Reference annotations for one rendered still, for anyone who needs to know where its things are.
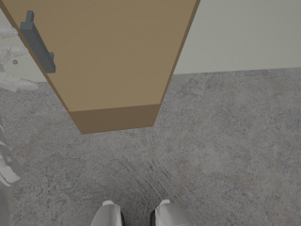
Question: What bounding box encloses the left robot upper arm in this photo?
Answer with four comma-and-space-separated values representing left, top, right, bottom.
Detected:
0, 144, 23, 226

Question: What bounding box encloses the left robot hand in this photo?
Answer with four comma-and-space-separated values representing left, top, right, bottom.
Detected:
0, 25, 39, 92

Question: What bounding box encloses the robot right thigh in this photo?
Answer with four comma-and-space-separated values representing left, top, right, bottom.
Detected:
155, 202, 196, 226

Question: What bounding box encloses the right robot shin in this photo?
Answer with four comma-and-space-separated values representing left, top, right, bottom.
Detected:
155, 199, 170, 226

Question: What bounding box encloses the handle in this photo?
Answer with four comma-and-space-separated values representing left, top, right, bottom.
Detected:
20, 10, 56, 73

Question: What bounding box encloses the cupboard door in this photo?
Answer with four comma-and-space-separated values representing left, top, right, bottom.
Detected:
2, 0, 197, 112

